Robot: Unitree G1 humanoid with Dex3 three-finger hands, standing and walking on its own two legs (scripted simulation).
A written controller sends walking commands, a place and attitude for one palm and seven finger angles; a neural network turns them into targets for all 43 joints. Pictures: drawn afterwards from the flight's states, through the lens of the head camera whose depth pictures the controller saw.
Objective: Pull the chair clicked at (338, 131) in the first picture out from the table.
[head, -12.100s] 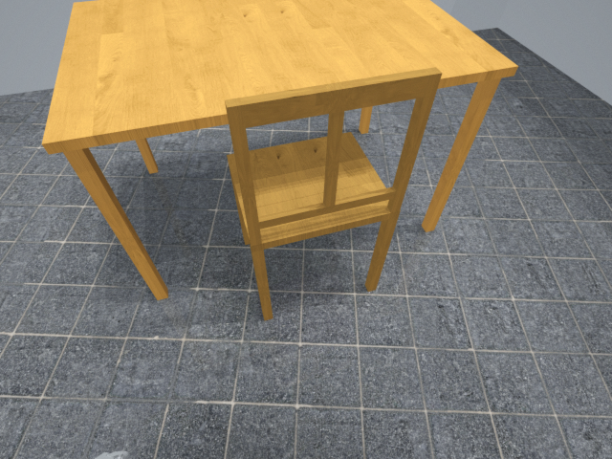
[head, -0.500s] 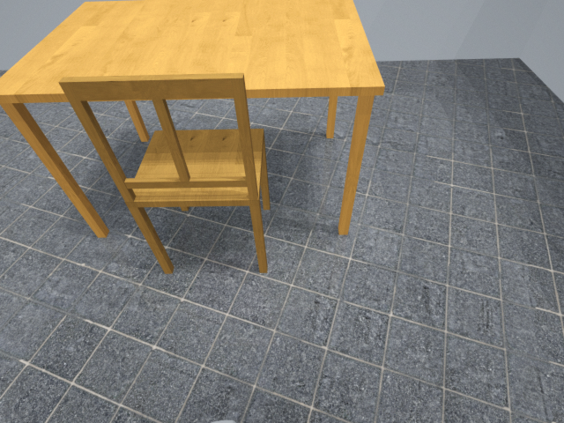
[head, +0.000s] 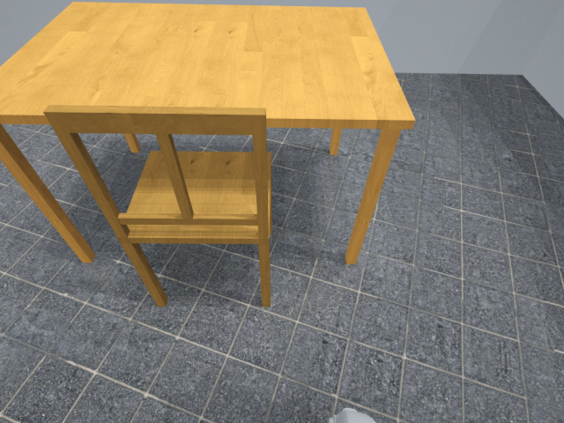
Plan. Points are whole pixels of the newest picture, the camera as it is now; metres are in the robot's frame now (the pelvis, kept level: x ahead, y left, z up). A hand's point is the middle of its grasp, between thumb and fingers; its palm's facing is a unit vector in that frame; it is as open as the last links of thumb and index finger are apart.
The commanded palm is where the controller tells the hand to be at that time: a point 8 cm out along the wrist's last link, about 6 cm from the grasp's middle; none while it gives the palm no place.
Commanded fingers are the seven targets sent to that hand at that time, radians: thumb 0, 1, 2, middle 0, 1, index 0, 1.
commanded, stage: take the last steps up to it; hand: left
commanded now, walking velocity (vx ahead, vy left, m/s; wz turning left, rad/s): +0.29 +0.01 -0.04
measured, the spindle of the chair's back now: (177, 178) +0.64 +0.29 -0.10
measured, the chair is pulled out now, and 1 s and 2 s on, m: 0.00 0.00 0.00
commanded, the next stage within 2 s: come to a stop and stand still in 0.30 s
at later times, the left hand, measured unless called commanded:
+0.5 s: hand (189, 390) +0.20 +0.17 -0.18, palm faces +0.06 -0.98 -0.21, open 7.2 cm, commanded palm none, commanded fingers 0.00 0.90 0.90 -0.20 -0.30 -0.20 -0.30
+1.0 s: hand (199, 380) +0.22 +0.16 -0.17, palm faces +0.01 -0.96 -0.30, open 7.4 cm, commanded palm none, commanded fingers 0.00 0.90 0.90 -0.20 -0.30 -0.20 -0.30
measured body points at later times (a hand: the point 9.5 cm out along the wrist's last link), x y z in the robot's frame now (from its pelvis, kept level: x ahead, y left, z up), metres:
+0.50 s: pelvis +0.19 -0.01 +0.00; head +0.21 -0.01 +0.45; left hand +0.20 +0.23 -0.16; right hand +0.24 -0.25 -0.15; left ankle +0.24 +0.11 -0.73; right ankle +0.16 -0.13 -0.74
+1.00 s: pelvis +0.18 -0.05 -0.01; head +0.20 -0.08 +0.43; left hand +0.22 +0.21 -0.15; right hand +0.24 -0.30 -0.18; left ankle +0.24 +0.11 -0.73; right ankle +0.17 -0.16 -0.74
